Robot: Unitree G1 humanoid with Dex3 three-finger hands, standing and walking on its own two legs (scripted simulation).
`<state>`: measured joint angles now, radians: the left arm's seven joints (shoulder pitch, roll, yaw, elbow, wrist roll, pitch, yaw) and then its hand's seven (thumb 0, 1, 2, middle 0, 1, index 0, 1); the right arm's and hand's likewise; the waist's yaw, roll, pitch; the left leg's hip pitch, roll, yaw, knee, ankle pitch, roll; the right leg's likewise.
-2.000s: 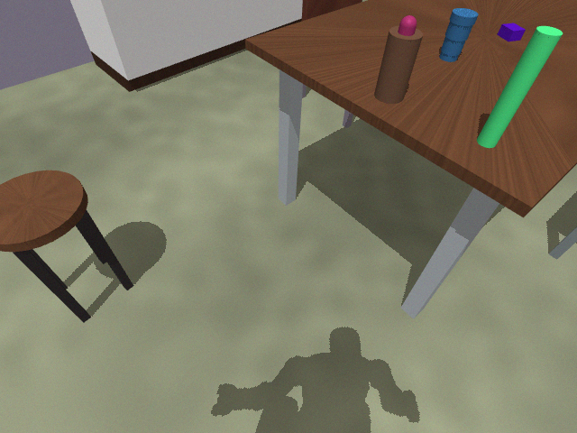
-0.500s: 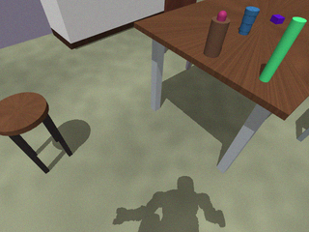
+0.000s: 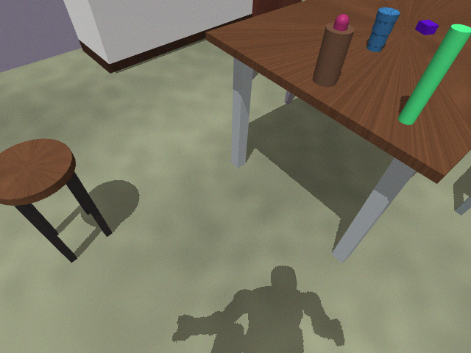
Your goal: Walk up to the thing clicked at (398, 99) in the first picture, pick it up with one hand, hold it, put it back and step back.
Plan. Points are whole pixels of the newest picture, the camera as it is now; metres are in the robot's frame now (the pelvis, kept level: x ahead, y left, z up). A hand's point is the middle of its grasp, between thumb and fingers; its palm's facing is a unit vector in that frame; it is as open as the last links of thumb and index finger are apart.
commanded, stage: stand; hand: left
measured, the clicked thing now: (333, 50) +0.91 -0.26 +0.07
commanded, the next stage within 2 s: walk up in 0.42 s
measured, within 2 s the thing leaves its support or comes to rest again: neither
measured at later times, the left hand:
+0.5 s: hand out of the picture +0.07 +0.26 -0.16, palm faces -0.06 -0.94 -0.34, open 7.3 cm
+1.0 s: hand (149, 296) +0.25 +0.18 -0.14, palm faces -0.33 -0.84 -0.42, open 7.3 cm
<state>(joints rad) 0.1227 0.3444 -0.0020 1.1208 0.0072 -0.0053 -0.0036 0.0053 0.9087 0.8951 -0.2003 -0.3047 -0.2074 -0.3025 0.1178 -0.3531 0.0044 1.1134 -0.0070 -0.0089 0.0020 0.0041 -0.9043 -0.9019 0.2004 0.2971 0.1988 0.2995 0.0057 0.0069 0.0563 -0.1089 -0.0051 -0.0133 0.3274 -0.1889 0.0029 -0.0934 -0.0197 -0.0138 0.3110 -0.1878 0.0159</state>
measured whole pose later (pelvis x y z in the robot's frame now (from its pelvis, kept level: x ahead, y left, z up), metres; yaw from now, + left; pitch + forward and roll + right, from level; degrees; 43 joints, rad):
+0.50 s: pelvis +0.00 +0.00 -0.01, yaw -5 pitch -2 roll +1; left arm 0.19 0.36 0.05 1.06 0.03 0.02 -0.04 0.01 0.91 0.90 -0.20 -0.30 -0.21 -0.30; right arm 0.13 -0.36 -0.05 1.02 -0.02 -0.03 0.03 0.00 -0.90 -0.90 0.20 0.30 0.20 0.30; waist 0.02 0.00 0.05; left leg -0.13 0.01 0.07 0.40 -0.26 0.03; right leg -0.21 -0.02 0.04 0.54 -0.34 0.00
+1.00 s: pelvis +0.14 -0.07 -0.02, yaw -23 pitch -3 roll -1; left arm 0.40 0.36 0.06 0.86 0.01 -0.07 -0.02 0.01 0.90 0.89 -0.20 -0.31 -0.21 -0.30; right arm 0.20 -0.44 -0.08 0.81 -0.04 0.02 0.09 0.01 -0.91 -0.90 0.20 0.30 0.20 0.30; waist 0.04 0.10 0.09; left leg -0.53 0.11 -0.04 0.91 -0.32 -0.02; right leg -0.19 0.03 0.06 0.54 -0.31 -0.01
